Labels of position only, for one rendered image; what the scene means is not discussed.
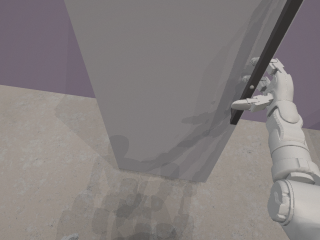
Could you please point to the right robot hand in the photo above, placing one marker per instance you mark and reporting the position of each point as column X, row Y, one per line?
column 280, row 88

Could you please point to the fridge door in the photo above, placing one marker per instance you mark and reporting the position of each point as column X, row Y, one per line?
column 166, row 72

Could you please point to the right robot forearm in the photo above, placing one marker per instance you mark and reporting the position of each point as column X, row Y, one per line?
column 288, row 148

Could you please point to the handle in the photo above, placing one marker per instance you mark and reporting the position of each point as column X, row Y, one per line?
column 288, row 13

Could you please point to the robot right upper arm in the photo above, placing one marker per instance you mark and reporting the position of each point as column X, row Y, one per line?
column 296, row 207

